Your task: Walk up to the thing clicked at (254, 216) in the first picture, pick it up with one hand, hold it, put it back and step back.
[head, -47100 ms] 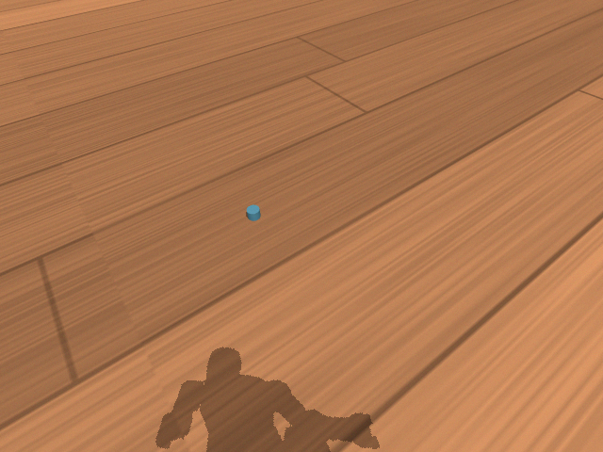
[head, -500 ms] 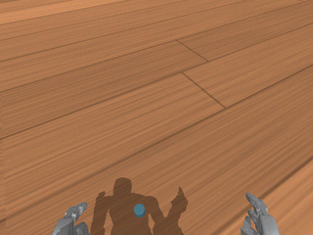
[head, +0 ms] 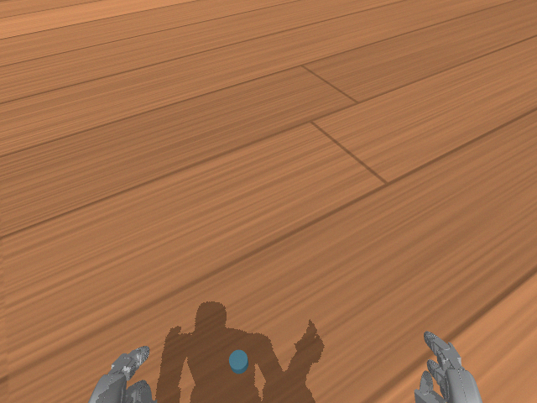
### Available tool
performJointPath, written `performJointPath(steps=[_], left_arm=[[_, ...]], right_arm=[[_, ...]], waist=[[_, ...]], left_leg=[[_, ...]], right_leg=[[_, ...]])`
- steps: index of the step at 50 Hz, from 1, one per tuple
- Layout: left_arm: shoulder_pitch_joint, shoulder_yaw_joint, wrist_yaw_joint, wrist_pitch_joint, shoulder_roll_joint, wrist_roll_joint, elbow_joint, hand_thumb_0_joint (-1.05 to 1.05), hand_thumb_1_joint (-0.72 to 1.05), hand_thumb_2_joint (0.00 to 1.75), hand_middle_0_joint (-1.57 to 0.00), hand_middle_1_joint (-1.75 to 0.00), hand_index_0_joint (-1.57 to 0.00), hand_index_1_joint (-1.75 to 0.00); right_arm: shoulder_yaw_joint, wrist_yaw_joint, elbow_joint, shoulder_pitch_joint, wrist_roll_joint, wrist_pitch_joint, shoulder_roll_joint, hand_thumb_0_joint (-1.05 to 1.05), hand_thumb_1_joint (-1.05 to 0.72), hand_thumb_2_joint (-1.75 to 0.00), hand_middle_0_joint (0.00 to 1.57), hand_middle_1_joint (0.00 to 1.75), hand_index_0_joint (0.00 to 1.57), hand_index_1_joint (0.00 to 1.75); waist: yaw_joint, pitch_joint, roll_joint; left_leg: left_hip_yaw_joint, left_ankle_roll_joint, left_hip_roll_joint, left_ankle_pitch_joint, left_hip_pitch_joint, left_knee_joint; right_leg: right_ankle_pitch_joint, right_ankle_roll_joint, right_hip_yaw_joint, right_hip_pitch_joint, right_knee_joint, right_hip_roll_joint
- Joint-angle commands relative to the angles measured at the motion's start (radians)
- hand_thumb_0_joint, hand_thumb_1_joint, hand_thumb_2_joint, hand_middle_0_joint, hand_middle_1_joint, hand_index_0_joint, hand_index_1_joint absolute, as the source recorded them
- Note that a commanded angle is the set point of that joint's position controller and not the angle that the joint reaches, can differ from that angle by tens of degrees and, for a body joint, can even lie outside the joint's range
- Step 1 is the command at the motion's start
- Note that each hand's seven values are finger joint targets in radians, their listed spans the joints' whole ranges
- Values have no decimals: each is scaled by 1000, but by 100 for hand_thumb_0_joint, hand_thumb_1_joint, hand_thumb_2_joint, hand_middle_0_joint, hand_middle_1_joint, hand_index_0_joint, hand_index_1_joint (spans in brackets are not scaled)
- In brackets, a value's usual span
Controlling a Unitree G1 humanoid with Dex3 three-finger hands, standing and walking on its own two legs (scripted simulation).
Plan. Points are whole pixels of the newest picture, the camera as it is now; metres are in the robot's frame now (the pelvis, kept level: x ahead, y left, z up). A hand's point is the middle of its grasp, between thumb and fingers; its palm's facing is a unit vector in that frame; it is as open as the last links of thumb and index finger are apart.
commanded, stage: home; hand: left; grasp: from above
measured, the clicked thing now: (238, 361) +0.41 +0.12 -0.69
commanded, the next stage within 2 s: stand in 0.36 s
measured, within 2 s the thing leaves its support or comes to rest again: neither
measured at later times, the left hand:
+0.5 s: hand out of the picture +0.16 +0.19 -0.05, palm faces +0.02 -0.96 -0.27, open 7.4 cm
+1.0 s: hand out of the picture +0.03 +0.23 -0.11, palm faces +0.05 -0.95 -0.31, open 7.4 cm
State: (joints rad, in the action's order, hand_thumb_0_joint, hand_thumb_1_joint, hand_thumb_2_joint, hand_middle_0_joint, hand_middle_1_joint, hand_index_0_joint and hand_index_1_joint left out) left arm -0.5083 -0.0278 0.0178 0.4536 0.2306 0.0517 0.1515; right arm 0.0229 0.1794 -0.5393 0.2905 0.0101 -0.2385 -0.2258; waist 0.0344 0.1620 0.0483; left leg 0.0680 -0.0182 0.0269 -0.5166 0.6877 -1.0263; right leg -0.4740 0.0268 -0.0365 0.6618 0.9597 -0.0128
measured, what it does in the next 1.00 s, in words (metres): rises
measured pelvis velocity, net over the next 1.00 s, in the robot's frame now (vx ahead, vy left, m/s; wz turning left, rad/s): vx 0.00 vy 0.01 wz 0.01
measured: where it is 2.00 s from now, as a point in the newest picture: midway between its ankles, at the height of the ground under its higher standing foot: outside the picture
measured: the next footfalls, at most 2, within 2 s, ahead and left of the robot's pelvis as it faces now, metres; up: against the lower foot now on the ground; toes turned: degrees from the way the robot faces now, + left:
none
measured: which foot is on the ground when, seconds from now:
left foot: down 0.00-1.00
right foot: down 0.00-1.00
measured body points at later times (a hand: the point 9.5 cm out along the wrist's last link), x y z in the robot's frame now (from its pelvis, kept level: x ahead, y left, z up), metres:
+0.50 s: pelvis -0.01 +0.00 +0.00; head +0.01 +0.00 +0.45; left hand +0.16 +0.24 -0.03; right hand +0.15 -0.24 -0.07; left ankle +0.00 +0.13 -0.68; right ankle +0.00 -0.14 -0.68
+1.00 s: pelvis +0.00 +0.01 +0.06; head +0.00 +0.01 +0.51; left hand +0.02 +0.28 -0.09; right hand +0.06 -0.27 -0.08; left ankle +0.00 +0.13 -0.68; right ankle +0.00 -0.14 -0.68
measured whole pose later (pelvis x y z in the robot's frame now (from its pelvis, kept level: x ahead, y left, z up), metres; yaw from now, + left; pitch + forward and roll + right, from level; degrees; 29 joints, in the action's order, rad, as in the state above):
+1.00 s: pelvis +0.00 +0.01 +0.06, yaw +1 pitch -3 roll -1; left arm -0.23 -0.04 0.03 0.02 0.27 -0.04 -1.03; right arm -0.04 0.02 -1.02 0.20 -0.03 0.00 -0.28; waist -0.02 -0.07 0.01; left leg 0.04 0.00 0.00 -0.30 0.20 -0.55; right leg -0.27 0.04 -0.02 0.19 0.52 -0.05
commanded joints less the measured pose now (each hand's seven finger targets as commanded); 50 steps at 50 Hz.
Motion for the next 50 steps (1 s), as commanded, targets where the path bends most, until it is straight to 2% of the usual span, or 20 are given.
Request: performJointPath(steps=[1,2,3,5,6,11,13,16,17,21,22,23,24,25,27,28,30,36,46,50], left_arm=[[27,-62,12,-50,106,-4,196,0,90,90,-20,-30,-20,-30],[-5,-68,13,-45,100,-4,177,0,90,90,-20,-30,-20,-30],[-4,-47,10,-42,81,-3,164,0,90,90,-20,-30,-20,-30],[33,-81,14,-46,116,-2,220,0,90,90,-20,-30,-20,-30],[18,-62,10,-43,100,-4,178,0,90,90,-20,-30,-20,-30],[27,-72,13,-40,112,-3,206,0,90,90,-20,-30,-20,-30],[15,-56,11,-39,98,-3,200,0,90,90,-20,-30,-20,-30],[0,-53,10,-36,87,-2,174,0,90,90,-20,-30,-20,-30],[18,-67,11,-42,105,-2,202,0,90,90,-20,-30,-20,-30],[39,-76,15,-47,123,-7,212,0,90,90,-20,-30,-20,-30],[36,-62,16,-44,110,-6,199,0,90,90,-20,-30,-20,-30],[322,-59,50,-255,180,-117,-152,0,90,90,-20,-30,-20,-30],[205,-76,46,-325,197,-122,-333,0,90,90,-20,-30,-20,-30],[209,-73,38,-355,217,-123,-379,0,90,90,-20,-30,-20,-30],[237,-58,28,-396,209,-126,-470,0,90,90,-20,-30,-20,-30],[266,-60,23,-399,210,-120,-517,0,90,90,-20,-30,-20,-30],[291,-64,22,-407,206,-108,-597,0,90,90,-20,-30,-20,-30],[324,-62,21,-448,186,-98,-832,0,90,90,-20,-30,-20,-30],[317,-61,30,-470,223,-86,-1082,0,90,90,-20,-30,-20,-30],[323,-50,30,-464,218,-81,-1144,0,90,90,-20,-30,-20,-30]], right_arm=[[-53,14,158,-58,-6,-51,-121,0,-90,-90,20,30,20,30],[-55,15,163,-58,-6,-52,-120,0,-90,-90,20,30,20,30],[-52,13,154,-54,-6,-51,-116,0,-90,-90,20,30,20,30],[-55,12,163,-59,-5,-51,-118,0,-90,-90,20,30,20,30],[-53,11,159,-61,-5,-49,-119,0,-90,-90,20,30,20,30],[-51,14,175,-72,-2,-52,-117,0,-90,-90,20,30,20,30],[-53,13,171,-60,-3,-49,-117,0,-90,-90,20,30,20,30],[-52,10,170,-63,-2,-44,-118,0,-90,-90,20,30,20,30],[-54,9,171,-61,-3,-44,-118,0,-90,-90,20,30,20,30],[-53,12,172,-68,-3,-43,-121,0,-90,-90,20,30,20,30],[-52,12,174,-71,-2,-44,-122,0,-90,-90,20,30,20,30],[-89,-47,-89,-138,-125,57,-231,0,-90,-90,20,30,20,30],[-107,-79,-90,-146,-123,100,-249,0,-90,-90,20,30,20,30],[-109,-95,-66,-122,-133,119,-251,0,-90,-90,20,30,20,30],[-108,-130,-109,-122,-95,134,-235,0,-90,-90,20,30,20,30],[-105,-146,-127,-124,-72,143,-217,0,-90,-90,20,30,20,30],[-113,-159,-149,-145,-59,151,-211,0,-90,-90,20,30,20,30],[-117,-161,-246,-153,-66,181,-221,0,-90,-90,20,30,20,30],[-107,-140,-396,-118,-45,208,-237,0,-90,-90,20,30,20,30],[-98,-138,-437,-121,-38,211,-241,0,-90,-90,20,30,20,30]], waist=[[7,78,-5],[2,103,-8],[9,95,-19],[-2,101,-2],[4,65,-6],[2,70,-17],[9,101,-4],[6,76,7],[4,102,4],[3,74,7],[5,67,-6],[-69,-158,-55],[-77,-83,-106],[-52,-87,-93],[-56,-27,-57],[-62,-52,-100],[-68,-63,-94],[-67,-126,19],[-47,-127,-46],[-48,-174,-37]], left_leg=[[-26,24,-24,293,-85,161],[-27,23,-24,317,-96,157],[-28,26,-26,313,-92,153],[-27,25,-25,289,-85,161],[-26,24,-24,263,-77,169],[-30,29,-28,224,-64,165],[-30,27,-28,264,-86,159],[-20,22,-21,276,-81,167],[-16,21,-21,286,-84,166],[-16,24,-19,231,-76,178],[-15,26,-20,217,-67,179],[26,76,29,401,-133,264],[-5,90,13,385,-174,248],[11,90,10,333,-185,268],[15,88,-1,333,-257,282],[0,80,-16,291,-256,301],[19,78,-7,254,-287,331],[90,81,43,209,-313,497],[49,56,44,432,-510,560],[53,49,50,443,-507,625]], right_leg=[[239,-25,-32,-61,-142,34],[261,-26,-32,-76,-138,33],[262,-24,-31,-75,-144,32],[241,-25,-30,-74,-144,31],[213,-24,-34,-55,-146,34],[187,-22,-30,-61,-159,31],[222,-24,-28,-69,-148,31],[220,-27,-35,-57,-140,34],[226,-28,-36,-68,-134,35],[182,-28,-35,-51,-143,35],[174,-27,-36,-51,-147,35],[179,-63,36,-202,-166,-27],[167,-90,102,-241,-230,-48],[142,-108,118,-210,-230,-43],[224,-100,122,-288,-220,-67],[202,-93,127,-285,-252,-74],[148,-78,114,-271,-295,-69],[182,-44,63,-357,-344,-48],[394,-51,91,-487,-527,-97],[376,-36,78,-524,-566,-89]])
